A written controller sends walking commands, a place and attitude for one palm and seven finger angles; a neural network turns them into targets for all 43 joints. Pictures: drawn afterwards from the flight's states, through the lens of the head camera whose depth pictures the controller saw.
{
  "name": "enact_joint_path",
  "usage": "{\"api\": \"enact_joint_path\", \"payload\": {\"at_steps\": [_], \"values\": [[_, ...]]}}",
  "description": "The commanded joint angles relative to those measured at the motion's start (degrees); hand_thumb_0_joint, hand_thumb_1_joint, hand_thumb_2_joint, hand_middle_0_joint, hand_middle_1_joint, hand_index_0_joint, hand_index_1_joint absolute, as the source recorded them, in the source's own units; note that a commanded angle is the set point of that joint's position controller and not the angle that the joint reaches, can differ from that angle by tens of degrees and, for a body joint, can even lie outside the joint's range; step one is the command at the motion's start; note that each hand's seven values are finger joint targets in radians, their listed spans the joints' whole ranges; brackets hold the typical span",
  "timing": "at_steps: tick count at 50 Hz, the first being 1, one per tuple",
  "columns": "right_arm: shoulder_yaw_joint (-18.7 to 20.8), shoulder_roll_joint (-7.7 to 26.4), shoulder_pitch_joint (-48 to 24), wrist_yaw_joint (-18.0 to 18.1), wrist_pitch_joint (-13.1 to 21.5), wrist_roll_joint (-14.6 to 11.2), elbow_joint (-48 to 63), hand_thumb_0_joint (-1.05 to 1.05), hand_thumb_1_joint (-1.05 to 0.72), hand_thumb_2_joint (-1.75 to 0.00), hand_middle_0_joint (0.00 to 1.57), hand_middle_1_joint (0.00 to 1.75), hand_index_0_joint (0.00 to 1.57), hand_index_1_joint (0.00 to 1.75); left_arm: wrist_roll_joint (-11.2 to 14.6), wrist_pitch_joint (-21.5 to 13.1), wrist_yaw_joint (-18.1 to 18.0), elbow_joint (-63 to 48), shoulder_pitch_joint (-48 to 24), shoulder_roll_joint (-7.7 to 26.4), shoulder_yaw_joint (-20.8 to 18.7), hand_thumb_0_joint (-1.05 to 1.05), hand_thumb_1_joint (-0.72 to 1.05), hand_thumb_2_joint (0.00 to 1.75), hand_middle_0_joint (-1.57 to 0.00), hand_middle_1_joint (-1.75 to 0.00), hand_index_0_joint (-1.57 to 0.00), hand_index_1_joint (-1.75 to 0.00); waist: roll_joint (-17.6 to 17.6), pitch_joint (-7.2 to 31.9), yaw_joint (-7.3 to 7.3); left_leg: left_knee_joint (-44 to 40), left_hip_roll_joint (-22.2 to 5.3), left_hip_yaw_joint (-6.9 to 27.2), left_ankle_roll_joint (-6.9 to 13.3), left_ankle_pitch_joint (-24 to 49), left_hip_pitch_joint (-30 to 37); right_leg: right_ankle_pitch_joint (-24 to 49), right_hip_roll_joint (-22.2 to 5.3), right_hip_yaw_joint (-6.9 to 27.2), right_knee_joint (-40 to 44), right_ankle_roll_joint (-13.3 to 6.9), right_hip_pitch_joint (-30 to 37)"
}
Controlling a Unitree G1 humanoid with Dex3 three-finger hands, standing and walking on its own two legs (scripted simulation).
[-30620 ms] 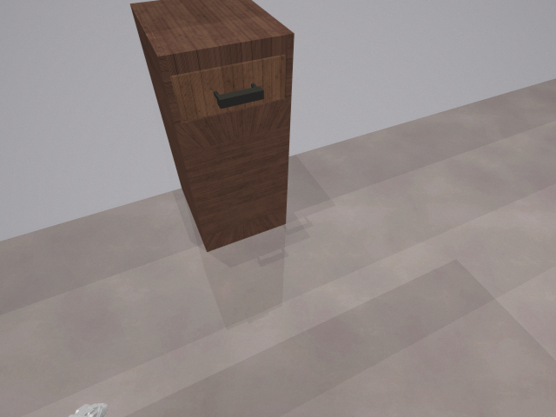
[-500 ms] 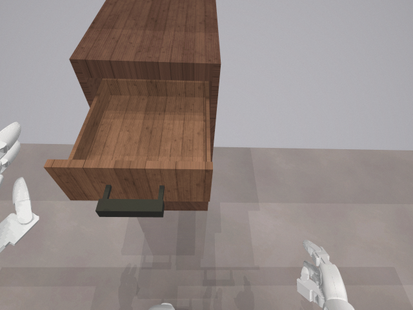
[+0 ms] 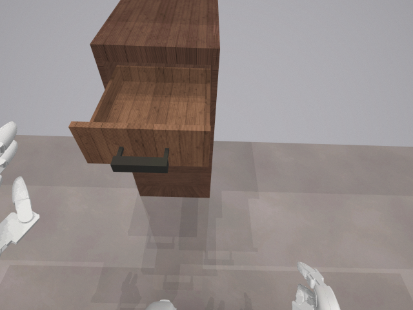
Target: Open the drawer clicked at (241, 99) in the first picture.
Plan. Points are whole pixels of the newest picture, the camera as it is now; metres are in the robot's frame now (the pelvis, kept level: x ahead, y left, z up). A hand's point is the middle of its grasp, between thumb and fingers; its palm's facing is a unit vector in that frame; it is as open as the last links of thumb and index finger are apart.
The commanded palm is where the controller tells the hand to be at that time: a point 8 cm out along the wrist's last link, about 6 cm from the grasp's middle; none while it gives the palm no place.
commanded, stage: stop stepping back and stand still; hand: left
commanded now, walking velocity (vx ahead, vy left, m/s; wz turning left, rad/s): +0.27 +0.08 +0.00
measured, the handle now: (142, 157) +0.46 +0.19 -0.02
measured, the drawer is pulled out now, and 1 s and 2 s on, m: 0.30 0.30 0.30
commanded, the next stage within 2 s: let the arm hang, fingers relaxed in 0.48 s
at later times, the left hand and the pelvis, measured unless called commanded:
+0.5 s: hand (23, 249) +0.15 +0.23 +0.18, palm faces +0.38 -0.82 -0.43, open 7.4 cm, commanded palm +0.10 +0.28 +0.20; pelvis -0.02 -0.01 +0.02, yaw +2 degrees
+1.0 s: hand out of the picture -0.06 +0.18 -0.16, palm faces +0.06 -0.98 -0.19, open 7.0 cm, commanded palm none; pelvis -0.04 +0.00 +0.02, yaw +2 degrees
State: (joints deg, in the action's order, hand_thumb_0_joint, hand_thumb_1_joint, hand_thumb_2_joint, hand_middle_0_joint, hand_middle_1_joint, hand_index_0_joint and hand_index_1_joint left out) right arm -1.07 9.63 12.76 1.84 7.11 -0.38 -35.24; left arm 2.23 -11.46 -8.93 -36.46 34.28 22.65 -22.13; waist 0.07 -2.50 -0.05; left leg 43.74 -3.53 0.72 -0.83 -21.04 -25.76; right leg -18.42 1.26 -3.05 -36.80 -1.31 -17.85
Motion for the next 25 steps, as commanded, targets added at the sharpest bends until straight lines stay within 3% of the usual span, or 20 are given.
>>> {"api": "enact_joint_path", "payload": {"at_steps": [1,2,3,4,6,7,8,9,10,11,12,14,15,17,18,19,20,21,23,25], "values": [[4.35,8.71,-4.53,1.09,1.58,-0.36,7.64,0.00,-0.90,-0.90,0.20,0.30,0.20,0.30,0.38,-2.62,-0.61,-7.06,-2.64,8.24,-5.58,0.00,0.90,0.90,-0.20,-0.30,-0.20,-0.30,10.90,2.62,-2.16,19.91,2.69,2.02,0.88,-0.79,1.45,-16.37,-19.35,22.46,26.52,-7.91,-7.79],[3.95,8.09,-5.40,1.21,1.02,-0.13,8.07,0.00,-0.90,-0.90,0.20,0.30,0.20,0.30,0.36,-2.68,-0.52,-6.91,-0.75,7.98,-5.69,0.00,0.90,0.90,-0.20,-0.30,-0.20,-0.30,8.87,2.68,-2.18,13.59,2.00,1.42,1.28,-0.77,3.43,-14.11,-17.57,17.42,25.29,-7.07,-7.88],[3.52,7.81,-6.52,1.41,0.80,-0.09,8.52,0.00,-0.90,-0.90,0.20,0.30,0.20,0.30,-0.08,-2.78,-0.57,-7.35,0.19,7.85,-5.34,0.00,0.90,0.90,-0.20,-0.30,-0.20,-0.30,8.14,2.63,-1.85,6.16,1.48,0.76,2.05,-1.82,6.75,-13.95,-16.40,14.70,24.77,-6.09,-8.89],[3.47,7.76,-7.39,1.73,0.86,-0.06,9.07,0.00,-0.90,-0.90,0.20,0.30,0.20,0.30,-0.49,-3.04,-0.77,-8.99,0.06,8.46,-5.41,0.00,0.90,0.90,-0.20,-0.30,-0.20,-0.30,6.82,2.41,-1.54,-3.36,0.80,0.59,2.83,-1.92,10.08,-13.56,-15.72,12.70,23.21,-5.45,-8.93],[2.80,7.96,-5.41,2.16,1.99,0.20,8.64,0.00,-0.90,-0.90,0.20,0.30,0.20,0.30,-0.93,-3.75,-1.26,-9.63,2.08,7.56,-4.58,0.00,0.90,0.90,-0.20,-0.30,-0.20,-0.30,0.57,3.21,-1.79,-20.57,2.64,-2.31,3.73,-1.05,13.23,-13.68,-10.92,9.62,18.12,-3.19,-3.82],[3.27,9.23,-4.73,2.35,2.86,0.53,9.11,0.00,-0.90,-0.90,0.20,0.30,0.20,0.30,-0.65,-4.39,-1.41,-11.50,1.50,7.80,-4.52,0.00,0.90,0.90,-0.20,-0.30,-0.20,-0.30,-4.52,2.85,-1.59,-27.61,-1.30,3.51,5.50,-4.11,11.73,-10.76,-7.02,7.61,11.27,-1.57,-1.08],[3.83,10.53,-4.62,2.31,3.28,0.70,9.68,0.00,-0.90,-0.90,0.20,0.30,0.20,0.30,-0.46,-4.87,-1.49,-12.45,1.23,8.06,-4.84,0.00,0.90,0.90,-0.20,-0.30,-0.20,-0.30,-10.90,3.39,-1.11,-29.19,-7.32,12.75,8.05,-3.22,11.70,-5.36,-2.14,3.50,2.11,0.40,-1.25],[4.30,10.58,-5.52,2.26,3.36,0.08,11.04,0.00,-0.90,-0.90,0.20,0.30,0.20,0.30,-0.39,-4.67,-1.48,-12.57,1.12,8.34,-4.98,0.00,0.90,0.90,-0.20,-0.30,-0.20,-0.30,-11.31,5.79,-0.51,-27.80,-10.49,15.00,8.95,5.81,11.86,-1.21,-0.39,-0.68,-4.19,1.72,-0.11],[3.43,8.54,-4.97,2.02,3.32,0.07,9.34,0.00,-0.90,-0.90,0.20,0.30,0.20,0.30,-0.31,-4.26,-1.11,-9.66,3.44,9.10,-6.13,0.00,0.90,0.90,-0.20,-0.30,-0.20,-0.30,-14.33,5.98,-1.19,-31.13,-10.69,15.99,8.57,-4.36,7.48,-7.69,-1.50,0.92,-7.45,1.76,0.03],[3.17,7.97,-5.13,1.97,3.38,0.23,9.53,0.00,-0.90,-0.90,0.20,0.30,0.20,0.30,-0.78,-3.88,-1.10,-11.13,2.31,9.08,-6.22,0.00,0.90,0.90,-0.20,-0.30,-0.20,-0.30,-15.51,3.02,-0.97,-31.75,-9.86,14.58,8.80,-7.28,3.87,-7.32,-1.65,1.15,-7.16,1.39,1.04],[3.06,8.36,-4.94,1.87,3.63,0.14,9.22,0.00,-0.90,-0.90,0.20,0.30,0.20,0.30,-0.88,-3.95,-1.05,-11.62,1.41,9.02,-6.02,0.00,0.90,0.90,-0.20,-0.30,-0.20,-0.30,-13.56,0.84,-1.07,-29.62,-9.05,12.30,8.67,-4.81,2.20,-5.10,-1.85,1.01,-3.02,1.40,2.68],[3.01,9.05,-5.30,1.84,3.90,-0.33,8.61,0.00,-0.90,-0.90,0.20,0.30,0.20,0.30,-0.62,-3.95,-1.01,-9.61,1.45,9.53,-6.39,0.00,0.90,0.90,-0.20,-0.30,-0.20,-0.30,-3.97,1.48,-0.51,-22.44,-5.58,7.14,6.52,2.37,0.86,2.85,-2.33,1.94,10.93,1.62,10.23],[3.30,9.33,-5.73,1.79,3.98,-0.44,8.41,0.00,-0.90,-0.90,0.20,0.30,0.20,0.30,-0.48,-4.36,-0.69,-8.61,0.53,8.93,-5.74,0.00,0.90,0.90,-0.20,-0.30,-0.20,-0.30,0.97,1.14,-0.89,-18.57,-2.71,5.03,5.03,2.93,0.74,6.52,-4.46,5.74,15.83,0.88,11.08],[4.39,9.12,-4.47,1.29,3.53,-0.81,8.21,0.00,-0.90,-0.90,0.20,0.30,0.20,0.30,0.04,-4.29,-0.37,-6.61,0.77,8.40,-5.57,0.00,0.90,0.90,-0.20,-0.30,-0.20,-0.30,8.52,2.78,-1.24,-6.92,3.32,0.12,2.42,-2.22,3.28,-8.92,-13.41,20.98,25.30,-2.88,4.95],[4.76,9.12,-4.30,1.05,2.98,-0.89,8.23,0.00,-0.90,-0.90,0.20,0.30,0.20,0.30,0.15,-4.19,-0.45,-6.77,0.96,7.53,-4.80,0.00,0.90,0.90,-0.20,-0.30,-0.20,-0.30,7.79,1.90,-1.27,-2.05,3.58,-0.21,2.00,-0.66,3.84,-11.03,-16.79,24.89,28.18,-5.05,2.83],[4.39,8.79,-4.81,0.73,2.45,-0.64,8.08,0.00,-0.90,-0.90,0.20,0.30,0.20,0.30,0.16,-4.24,-0.56,-7.04,0.49,7.85,-5.17,0.00,0.90,0.90,-0.20,-0.30,-0.20,-0.30,6.09,1.79,-1.35,-0.80,2.97,0.60,1.83,1.22,3.09,-5.79,-17.39,24.21,27.16,-6.34,3.66],[4.03,8.30,-4.87,0.63,2.17,-0.51,7.89,0.00,-0.90,-0.90,0.20,0.30,0.20,0.30,0.00,-4.34,-0.61,-7.13,-0.13,7.44,-4.56,0.00,0.90,0.90,-0.20,-0.30,-0.20,-0.30,5.91,2.54,-1.66,-3.89,2.27,0.98,2.07,0.87,4.05,-0.74,-17.01,20.39,24.87,-6.81,5.10],[3.64,7.96,-4.58,0.76,1.95,-0.45,7.84,0.00,-0.90,-0.90,0.20,0.30,0.20,0.30,-0.11,-4.21,-0.73,-6.42,0.48,7.40,-4.69,0.00,0.90,0.90,-0.20,-0.30,-0.20,-0.30,5.59,3.45,-1.74,-9.37,1.95,0.83,2.50,1.61,7.56,-0.25,-15.62,16.96,23.17,-5.78,4.32],[3.11,8.13,-5.17,1.29,2.01,-0.15,8.01,0.00,-0.90,-0.90,0.20,0.30,0.20,0.30,-0.34,-4.11,-1.00,-7.29,0.71,7.06,-3.79,0.00,0.90,0.90,-0.20,-0.30,-0.20,-0.30,1.58,3.32,-1.38,-19.69,1.20,1.29,3.41,5.89,13.63,-0.81,-10.12,10.93,19.92,-2.12,2.78],[3.60,9.76,-6.63,1.71,2.29,0.00,9.23,0.00,-0.90,-0.90,0.20,0.30,0.20,0.30,-0.22,-4.26,-1.01,-9.37,-0.01,7.25,-3.31,0.00,0.90,0.90,-0.20,-0.30,-0.20,-0.30,-3.69,3.80,-0.26,-24.38,-3.80,6.81,4.68,9.89,12.99,3.98,-4.99,7.10,14.35,0.51,5.06]]}}
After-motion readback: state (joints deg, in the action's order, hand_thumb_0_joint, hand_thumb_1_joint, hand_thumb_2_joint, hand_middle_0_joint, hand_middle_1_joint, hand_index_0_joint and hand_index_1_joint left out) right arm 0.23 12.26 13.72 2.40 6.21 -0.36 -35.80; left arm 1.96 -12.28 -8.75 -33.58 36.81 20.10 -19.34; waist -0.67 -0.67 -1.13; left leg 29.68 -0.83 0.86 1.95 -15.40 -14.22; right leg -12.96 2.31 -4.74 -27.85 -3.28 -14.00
